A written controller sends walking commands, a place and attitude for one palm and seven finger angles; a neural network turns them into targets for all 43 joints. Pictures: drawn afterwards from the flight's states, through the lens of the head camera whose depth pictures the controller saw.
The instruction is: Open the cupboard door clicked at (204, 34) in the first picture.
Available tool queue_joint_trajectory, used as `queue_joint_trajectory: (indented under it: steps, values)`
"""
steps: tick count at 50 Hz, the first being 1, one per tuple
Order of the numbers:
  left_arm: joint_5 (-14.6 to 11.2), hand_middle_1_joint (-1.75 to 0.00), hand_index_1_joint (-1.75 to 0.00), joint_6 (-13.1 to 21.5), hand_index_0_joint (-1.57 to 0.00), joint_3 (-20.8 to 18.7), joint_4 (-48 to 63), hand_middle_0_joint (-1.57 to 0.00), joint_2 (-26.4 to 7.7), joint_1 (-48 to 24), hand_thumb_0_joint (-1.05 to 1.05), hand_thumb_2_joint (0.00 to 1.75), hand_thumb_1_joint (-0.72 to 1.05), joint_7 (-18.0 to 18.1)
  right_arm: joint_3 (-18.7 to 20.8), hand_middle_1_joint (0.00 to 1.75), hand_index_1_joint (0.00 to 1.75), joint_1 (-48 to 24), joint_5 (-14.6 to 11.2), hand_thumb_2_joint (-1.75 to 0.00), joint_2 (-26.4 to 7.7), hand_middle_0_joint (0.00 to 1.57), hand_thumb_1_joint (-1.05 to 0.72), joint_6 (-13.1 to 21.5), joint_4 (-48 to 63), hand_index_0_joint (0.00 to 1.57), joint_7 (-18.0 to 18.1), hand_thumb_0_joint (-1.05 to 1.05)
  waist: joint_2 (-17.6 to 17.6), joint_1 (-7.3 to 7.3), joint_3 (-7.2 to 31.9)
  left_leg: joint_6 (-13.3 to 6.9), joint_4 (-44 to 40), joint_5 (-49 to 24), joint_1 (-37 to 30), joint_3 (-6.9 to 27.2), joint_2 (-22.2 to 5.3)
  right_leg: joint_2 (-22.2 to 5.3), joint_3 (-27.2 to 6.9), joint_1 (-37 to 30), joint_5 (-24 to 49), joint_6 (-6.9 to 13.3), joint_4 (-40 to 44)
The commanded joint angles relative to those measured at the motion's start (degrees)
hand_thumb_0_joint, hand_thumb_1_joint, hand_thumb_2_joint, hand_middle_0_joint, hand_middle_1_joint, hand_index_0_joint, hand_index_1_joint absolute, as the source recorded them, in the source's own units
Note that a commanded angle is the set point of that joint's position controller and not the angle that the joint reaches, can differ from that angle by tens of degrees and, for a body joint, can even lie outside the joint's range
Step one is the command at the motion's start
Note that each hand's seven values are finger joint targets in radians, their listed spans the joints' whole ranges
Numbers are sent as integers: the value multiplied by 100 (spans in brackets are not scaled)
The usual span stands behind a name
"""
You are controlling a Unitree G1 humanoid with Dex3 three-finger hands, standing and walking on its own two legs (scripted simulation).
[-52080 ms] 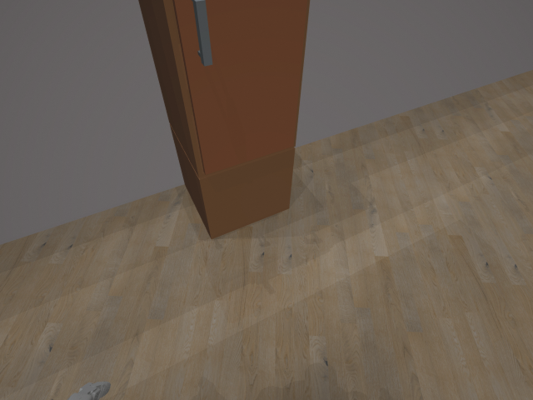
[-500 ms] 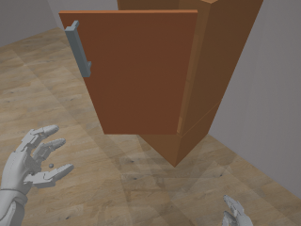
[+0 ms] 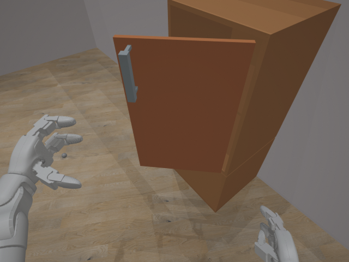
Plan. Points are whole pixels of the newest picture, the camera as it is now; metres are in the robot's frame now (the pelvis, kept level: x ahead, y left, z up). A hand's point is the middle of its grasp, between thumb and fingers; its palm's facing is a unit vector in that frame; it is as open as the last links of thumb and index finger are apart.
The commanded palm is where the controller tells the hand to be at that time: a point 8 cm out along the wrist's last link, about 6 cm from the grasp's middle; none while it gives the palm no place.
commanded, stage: raise the hand with hooked fingers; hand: left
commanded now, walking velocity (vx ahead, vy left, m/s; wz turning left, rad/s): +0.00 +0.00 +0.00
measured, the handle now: (130, 74) +0.56 +0.19 +0.16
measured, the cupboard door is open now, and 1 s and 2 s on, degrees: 45 45 45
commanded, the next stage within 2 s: move the hooked fingers beside the handle in 0.76 s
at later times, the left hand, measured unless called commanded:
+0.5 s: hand (69, 131) +0.31 +0.25 +0.17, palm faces +0.03 -1.00 -0.04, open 14.0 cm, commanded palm +0.27 +0.30 +0.19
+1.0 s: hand (68, 132) +0.31 +0.26 +0.17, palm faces +0.09 -0.99 -0.04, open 14.0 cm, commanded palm +0.29 +0.30 +0.18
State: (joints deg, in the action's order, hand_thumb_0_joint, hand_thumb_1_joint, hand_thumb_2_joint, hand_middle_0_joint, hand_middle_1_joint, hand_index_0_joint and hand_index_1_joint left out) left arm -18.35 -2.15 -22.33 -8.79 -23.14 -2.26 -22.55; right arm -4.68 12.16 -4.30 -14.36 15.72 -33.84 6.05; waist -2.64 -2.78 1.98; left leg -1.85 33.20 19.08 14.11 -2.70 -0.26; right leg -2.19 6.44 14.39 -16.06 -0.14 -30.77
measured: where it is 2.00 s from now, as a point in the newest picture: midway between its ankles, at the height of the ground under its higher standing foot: outside the picture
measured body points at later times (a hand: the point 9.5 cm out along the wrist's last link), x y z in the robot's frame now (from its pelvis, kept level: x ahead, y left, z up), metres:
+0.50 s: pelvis +0.01 -0.02 +0.01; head +0.00 -0.03 +0.46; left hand +0.30 +0.31 +0.18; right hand +0.18 -0.26 -0.07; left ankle -0.01 +0.09 -0.73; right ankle +0.00 -0.12 -0.73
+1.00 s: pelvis +0.00 -0.02 +0.01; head -0.01 -0.04 +0.46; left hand +0.30 +0.31 +0.17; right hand +0.19 -0.25 -0.07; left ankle -0.01 +0.09 -0.73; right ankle +0.00 -0.12 -0.73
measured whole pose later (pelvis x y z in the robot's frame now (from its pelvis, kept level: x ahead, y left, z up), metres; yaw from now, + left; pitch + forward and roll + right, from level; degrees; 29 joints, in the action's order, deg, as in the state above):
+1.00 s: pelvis +0.00 -0.02 +0.01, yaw +0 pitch -1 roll +0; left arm -16.7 -8.3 -26.4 -19.1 -26.9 -13.7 -24.8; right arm -4.4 12.6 -5.1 -15.7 11.8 -35.4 6.7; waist -3.3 -2.4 1.1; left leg -0.2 28.1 16.6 10.8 -2.5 -1.3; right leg -0.8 6.6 11.9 -14.6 1.4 -27.2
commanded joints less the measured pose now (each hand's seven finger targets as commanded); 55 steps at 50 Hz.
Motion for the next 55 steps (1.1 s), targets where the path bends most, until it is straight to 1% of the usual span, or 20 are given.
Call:
queue_joint_trajectory:
  steps: [1,4,7,10,11,15,19,21,23,27,29,30,32,35,36,38,41,44,51,55]
  values:
    - [-31,-120,-120,89,-30,-690,1552,-30,-1665,-1924,0,30,-50,-24,286,30,30,-465,32,-90,-782,20,-90,201,853,20,97,0,-207,16,913,99,-778,-1594,-545,561,-33,270,-181,-410,1170,184,388]
    - [-96,-120,-120,349,-30,-1070,1779,-30,-1953,-2249,0,30,-50,24,258,30,30,-474,77,-90,-721,20,-90,224,823,20,105,0,-241,-2,1420,122,-792,-2098,-917,558,-28,286,-181,-660,1577,187,417]
    - [-128,-120,-120,341,-30,-1056,1339,-30,-1943,-2474,0,30,-50,-50,222,30,30,-497,61,-90,-712,20,-90,191,686,20,112,0,-493,37,1093,123,-870,-2020,-892,487,0,289,-201,-612,1621,204,576]
    - [-51,-120,-120,-42,-30,-748,480,-30,-1763,-2634,0,30,-50,-205,236,30,30,-469,-19,-90,-789,20,-90,129,572,20,151,0,-462,123,547,103,-966,-1622,-676,489,-6,248,-195,-323,1323,200,693]
    - [-50,-120,-120,-198,-30,-695,241,-30,-1771,-2653,0,30,-50,-288,238,30,30,-458,-35,-90,-807,20,-90,95,586,20,149,0,-249,108,407,80,-983,-1585,-602,485,8,246,-216,-386,1355,216,749]
    - [-16,-120,-120,-615,-30,-594,-88,-30,-1797,-2503,0,30,-50,-512,287,30,30,-476,-75,-90,-891,20,-90,6,738,20,112,0,78,85,786,27,-884,-1634,-577,463,36,189,-233,-448,1455,180,671]
    - [-180,-120,-120,-304,-30,-1094,726,-30,-2151,-2365,0,30,-50,-534,328,30,30,-568,-22,-90,-839,20,-90,-23,936,20,-3,0,124,-75,1541,15,-739,-2177,-815,390,61,186,-286,-898,2081,167,504]
    - [-263,-120,-120,-49,-30,-1377,1125,-30,-2395,-2397,0,30,-50,-409,302,30,30,-581,25,-90,-792,20,-90,-7,951,20,-36,0,52,-150,1558,24,-746,-2271,-816,376,67,200,-308,-1049,2196,180,504]
    - [-256,-120,-120,112,-30,-1472,1210,-30,-2349,-2464,0,30,-50,-266,322,30,30,-571,23,-90,-755,20,-90,24,914,20,-34,0,-145,-122,1477,15,-803,-2351,-876,323,55,218,-288,-962,2259,173,520]
    - [-94,-120,-120,-59,-30,-1179,741,-30,-2072,-2595,0,30,-50,-108,339,30,30,-538,-19,-90,-781,20,-90,2,773,20,16,0,-377,-3,782,10,-888,-1889,-695,235,43,187,-333,-588,1862,162,677]
    - [-3,-120,-120,-226,-30,-896,581,-30,-1871,-2671,0,30,-50,-118,355,30,30,-504,-55,-90,-799,20,-90,-7,756,20,65,0,-460,81,718,5,-882,-1731,-702,218,48,163,-346,-470,1696,147,710]
    - [36,-120,-120,-272,-30,-780,701,-30,-1823,-2773,0,30,-50,-128,354,30,30,-513,-67,-90,-801,20,-90,-5,770,20,85,0,-575,107,780,8,-888,-1740,-764,234,41,159,-335,-479,1665,151,709]
    - [62,-120,-120,-290,-30,-702,856,-30,-1847,-2891,0,30,-50,-178,345,30,30,-537,-60,-90,-803,20,-90,-2,811,20,97,0,-371,118,906,-14,-879,-1777,-842,265,35,172,-345,-575,1732,146,706]
    - [-25,-120,-120,-145,-30,-999,1082,-30,-2048,-2728,0,30,-50,-217,353,30,30,-545,-32,-90,-789,20,-90,12,851,20,111,0,-120,43,1400,-31,-814,-2083,-998,287,55,188,-316,-848,2084,128,599]
    - [-85,-120,-120,-126,-30,-1152,907,-30,-2177,-2495,0,30,-50,-233,333,30,30,-514,-6,-90,-791,20,-90,-12,826,20,98,0,138,-7,1335,-38,-799,-2044,-901,277,48,194,-344,-913,2114,113,616]
    - [-154,-120,-120,-76,-30,-1226,760,-30,-2119,-2445,0,30,-50,-249,336,30,30,-563,-23,-90,-790,20,-90,-9,788,20,89,0,175,-4,1215,-35,-825,-1990,-811,265,59,188,-326,-851,2129,101,608]
    - [-127,-120,-120,-178,-30,-1170,426,-30,-2074,-2406,0,30,-50,-228,328,30,30,-581,-45,-90,-795,20,-90,-30,746,20,75,0,32,-11,817,-15,-844,-1716,-645,233,54,164,-360,-624,1802,105,691]
    - [-35,-120,-120,-302,-30,-842,266,-30,-1874,-2701,0,30,-50,-213,327,30,30,-586,-87,-90,-815,20,-90,-41,735,20,105,0,-12,115,648,-12,-879,-1489,-592,246,43,154,-340,-409,1484,94,730]
    - [88,-120,-120,74,-30,-859,134,-30,-2335,-3897,0,30,-50,-210,317,30,30,-449,-41,-90,-846,20,-90,-34,609,20,200,0,-92,268,1018,-35,-780,-1352,-693,283,30,136,-492,-479,1241,95,754]
    - [141,-120,-120,298,-30,-642,-313,-30,-2158,-4300,0,30,-50,-201,302,30,30,-372,-44,-90,-849,20,-90,21,524,20,238,0,-375,327,1055,-19,-824,-1341,-774,347,40,148,-417,-345,1202,145,711]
